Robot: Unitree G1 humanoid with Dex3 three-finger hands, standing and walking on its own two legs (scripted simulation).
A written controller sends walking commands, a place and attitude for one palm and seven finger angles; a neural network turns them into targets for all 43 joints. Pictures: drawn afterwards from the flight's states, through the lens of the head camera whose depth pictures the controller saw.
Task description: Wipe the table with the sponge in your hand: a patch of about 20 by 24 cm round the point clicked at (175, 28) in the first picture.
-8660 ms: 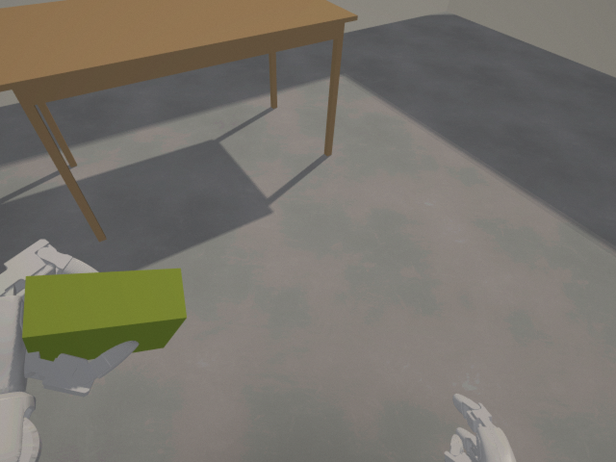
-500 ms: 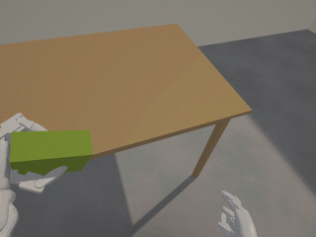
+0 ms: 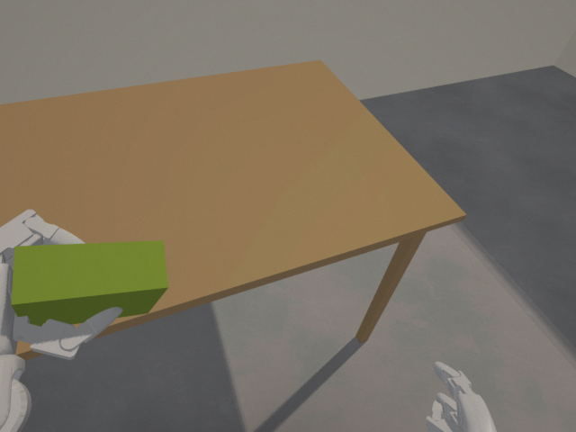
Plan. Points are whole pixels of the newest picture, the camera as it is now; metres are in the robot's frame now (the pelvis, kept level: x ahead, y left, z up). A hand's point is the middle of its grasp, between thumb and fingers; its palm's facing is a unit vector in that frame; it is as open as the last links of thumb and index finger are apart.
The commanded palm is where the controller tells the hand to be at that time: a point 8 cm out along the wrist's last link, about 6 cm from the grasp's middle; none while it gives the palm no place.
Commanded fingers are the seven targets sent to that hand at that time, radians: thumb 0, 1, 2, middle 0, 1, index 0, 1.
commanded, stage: shuffle to correct the standing spot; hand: left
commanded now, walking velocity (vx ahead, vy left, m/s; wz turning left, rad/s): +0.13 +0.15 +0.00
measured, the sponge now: (115, 284) +0.23 +0.21 +0.14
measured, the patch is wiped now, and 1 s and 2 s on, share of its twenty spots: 0.00 0.00 0.00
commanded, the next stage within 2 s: come to a stop and stand still in 0.60 s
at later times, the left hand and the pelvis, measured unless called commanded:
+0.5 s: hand (27, 240) +0.26 +0.31 +0.17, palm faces +0.45 -0.78 -0.44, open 9.6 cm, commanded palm +0.18 +0.34 +0.19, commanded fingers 0.00 0.10 1.30 -1.20 -1.60 -1.20 -1.60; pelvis +0.03 +0.05 -0.02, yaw +2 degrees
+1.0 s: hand (21, 197) +0.31 +0.33 +0.19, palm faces +0.34 -0.86 -0.38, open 9.6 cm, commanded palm +0.23 +0.38 +0.19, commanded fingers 0.00 0.10 1.30 -1.20 -1.60 -1.20 -1.60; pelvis +0.07 +0.11 +0.00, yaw +0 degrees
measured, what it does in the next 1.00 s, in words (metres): steps to the left: left foot, then right foot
